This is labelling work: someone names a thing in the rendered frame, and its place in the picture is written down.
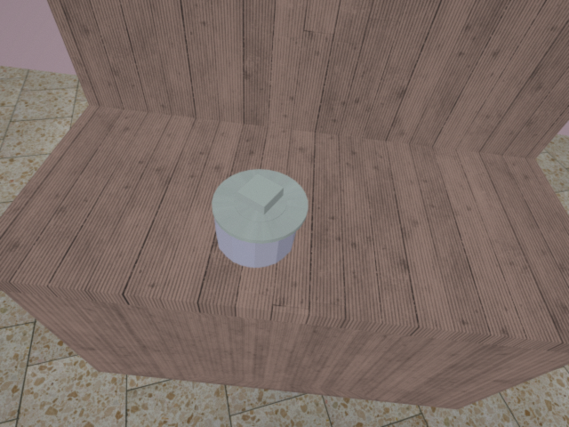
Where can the lid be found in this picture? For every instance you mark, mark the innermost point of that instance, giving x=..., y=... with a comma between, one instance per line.
x=241, y=221

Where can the knob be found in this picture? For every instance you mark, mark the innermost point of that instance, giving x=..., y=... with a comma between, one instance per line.
x=260, y=193

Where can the table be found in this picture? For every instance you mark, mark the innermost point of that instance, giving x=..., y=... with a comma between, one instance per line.
x=433, y=265

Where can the pot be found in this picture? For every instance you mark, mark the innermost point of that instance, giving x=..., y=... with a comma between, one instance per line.
x=253, y=255

